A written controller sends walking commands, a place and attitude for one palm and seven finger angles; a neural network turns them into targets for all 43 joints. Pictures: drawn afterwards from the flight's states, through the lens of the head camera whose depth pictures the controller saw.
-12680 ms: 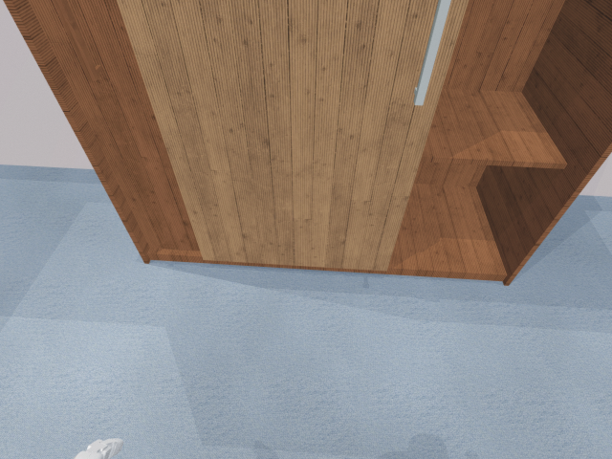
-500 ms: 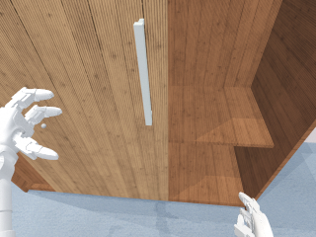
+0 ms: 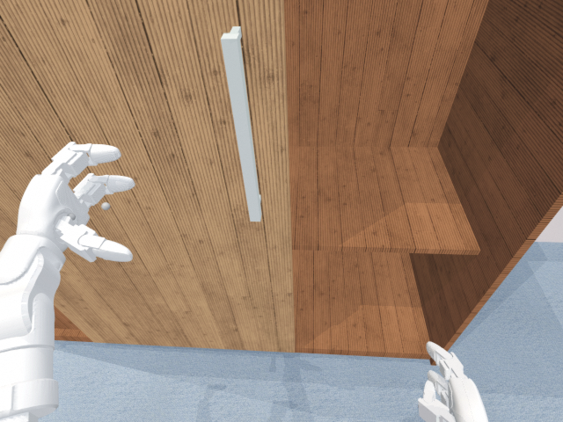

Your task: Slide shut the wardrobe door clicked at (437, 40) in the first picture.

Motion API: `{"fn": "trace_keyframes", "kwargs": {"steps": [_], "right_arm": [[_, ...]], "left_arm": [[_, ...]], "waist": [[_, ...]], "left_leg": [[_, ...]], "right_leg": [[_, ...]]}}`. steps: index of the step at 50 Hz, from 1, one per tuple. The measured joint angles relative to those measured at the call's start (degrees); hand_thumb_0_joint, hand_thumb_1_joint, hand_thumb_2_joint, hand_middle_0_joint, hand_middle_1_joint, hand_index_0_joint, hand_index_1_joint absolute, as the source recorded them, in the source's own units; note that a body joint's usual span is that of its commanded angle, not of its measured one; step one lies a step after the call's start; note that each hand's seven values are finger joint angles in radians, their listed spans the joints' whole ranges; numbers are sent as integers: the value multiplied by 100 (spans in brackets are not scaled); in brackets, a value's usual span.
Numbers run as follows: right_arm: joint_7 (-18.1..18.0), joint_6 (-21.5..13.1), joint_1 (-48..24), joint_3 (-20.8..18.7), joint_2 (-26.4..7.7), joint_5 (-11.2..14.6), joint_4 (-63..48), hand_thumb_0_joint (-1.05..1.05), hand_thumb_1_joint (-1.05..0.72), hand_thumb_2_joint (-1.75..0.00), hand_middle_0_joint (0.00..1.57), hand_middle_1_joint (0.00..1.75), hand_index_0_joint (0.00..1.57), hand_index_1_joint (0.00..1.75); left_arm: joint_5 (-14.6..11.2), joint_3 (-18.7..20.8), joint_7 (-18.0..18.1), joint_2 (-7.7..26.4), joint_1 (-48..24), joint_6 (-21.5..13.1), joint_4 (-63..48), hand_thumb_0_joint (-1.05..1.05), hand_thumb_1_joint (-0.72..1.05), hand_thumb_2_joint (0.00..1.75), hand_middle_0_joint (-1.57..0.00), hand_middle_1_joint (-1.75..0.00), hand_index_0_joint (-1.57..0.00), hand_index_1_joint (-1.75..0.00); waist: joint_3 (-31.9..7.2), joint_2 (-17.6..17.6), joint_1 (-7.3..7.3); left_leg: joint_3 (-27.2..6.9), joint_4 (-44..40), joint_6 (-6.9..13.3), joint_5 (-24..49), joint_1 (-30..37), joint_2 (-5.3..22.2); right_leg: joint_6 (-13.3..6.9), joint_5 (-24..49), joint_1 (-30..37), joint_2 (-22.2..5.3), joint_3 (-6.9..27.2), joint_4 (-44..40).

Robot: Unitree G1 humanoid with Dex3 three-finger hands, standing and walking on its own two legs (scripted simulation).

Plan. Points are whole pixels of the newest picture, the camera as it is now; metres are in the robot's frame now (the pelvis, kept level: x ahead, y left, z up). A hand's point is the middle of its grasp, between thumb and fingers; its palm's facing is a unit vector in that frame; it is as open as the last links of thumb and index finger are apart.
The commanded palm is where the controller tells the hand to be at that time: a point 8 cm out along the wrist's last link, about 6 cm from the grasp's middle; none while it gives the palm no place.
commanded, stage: move the hooked fingers beside the handle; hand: left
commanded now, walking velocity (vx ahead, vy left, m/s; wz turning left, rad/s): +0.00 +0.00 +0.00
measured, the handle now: (247, 140) +0.47 +0.09 +0.18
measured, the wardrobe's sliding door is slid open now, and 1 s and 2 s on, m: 0.47 0.47 0.47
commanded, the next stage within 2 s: none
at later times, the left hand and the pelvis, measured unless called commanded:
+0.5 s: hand (150, 192) +0.35 +0.20 +0.18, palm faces +0.04 -1.00 -0.02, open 14.0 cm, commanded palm +0.32 +0.25 +0.18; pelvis +0.00 +0.01 +0.00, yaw +0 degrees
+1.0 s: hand (195, 169) +0.41 +0.16 +0.17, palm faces +0.03 -1.00 +0.00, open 14.0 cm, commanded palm +0.38 +0.21 +0.17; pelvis +0.00 +0.00 +0.00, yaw -1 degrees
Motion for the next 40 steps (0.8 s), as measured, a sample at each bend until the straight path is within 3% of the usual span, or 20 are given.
{"fn": "trace_keyframes", "kwargs": {"steps": [14, 30, 40], "right_arm": [[27, 112, 36, -48, 41, -9, 61, 2, -91, -90, 20, 30, 20, 30], [73, 279, -29, -4, 138, -37, 88, 1, -91, -90, 21, 30, 20, 30], [113, 457, 64, -34, 118, -51, 142, 1, -91, -90, 20, 30, 20, 30]], "left_arm": [[115, -365, 410, -374, -38, 37, -254, -1, -50, 30, -30, -120, -30, -120], [386, -949, 980, -707, -731, 33, 242, -1, -50, 30, -30, -120, -30, -120], [510, -1082, 1255, -814, -1141, 4, 761, -1, -50, 30, -30, -120, -30, -120]], "waist": [[-39, -8, 10], [-21, -27, -48], [-15, -48, -116]], "left_leg": [[42, -71, 43, 6, 45, -44], [60, -203, 57, 90, 91, -82], [88, -257, 40, 118, 75, -54]], "right_leg": [[48, -10, 12, -39, 48, -17], [64, 46, 30, -73, 71, -90], [43, 80, -3, -42, 98, -135]]}}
